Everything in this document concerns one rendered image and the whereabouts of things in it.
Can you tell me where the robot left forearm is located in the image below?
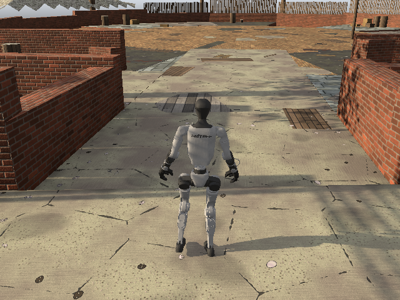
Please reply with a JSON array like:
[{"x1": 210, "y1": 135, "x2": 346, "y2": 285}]
[{"x1": 161, "y1": 149, "x2": 175, "y2": 171}]

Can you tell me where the robot left hand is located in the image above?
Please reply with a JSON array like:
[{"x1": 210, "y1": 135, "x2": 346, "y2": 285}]
[{"x1": 159, "y1": 167, "x2": 173, "y2": 181}]

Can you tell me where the robot right forearm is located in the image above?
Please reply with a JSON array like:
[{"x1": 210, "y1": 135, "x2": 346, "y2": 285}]
[{"x1": 226, "y1": 151, "x2": 238, "y2": 173}]

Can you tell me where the robot left foot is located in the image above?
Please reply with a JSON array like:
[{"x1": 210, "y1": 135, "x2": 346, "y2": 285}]
[{"x1": 176, "y1": 238, "x2": 186, "y2": 253}]

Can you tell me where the robot right hand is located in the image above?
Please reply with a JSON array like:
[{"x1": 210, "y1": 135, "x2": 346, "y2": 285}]
[{"x1": 225, "y1": 170, "x2": 239, "y2": 183}]

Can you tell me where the robot right upper arm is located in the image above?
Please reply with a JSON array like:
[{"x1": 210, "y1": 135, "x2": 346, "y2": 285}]
[{"x1": 215, "y1": 126, "x2": 232, "y2": 160}]

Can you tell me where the robot left upper arm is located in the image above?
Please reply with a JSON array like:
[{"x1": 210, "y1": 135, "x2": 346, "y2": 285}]
[{"x1": 169, "y1": 125, "x2": 189, "y2": 159}]

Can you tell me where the robot right thigh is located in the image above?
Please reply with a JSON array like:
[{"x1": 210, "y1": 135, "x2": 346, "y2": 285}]
[{"x1": 204, "y1": 175, "x2": 221, "y2": 219}]

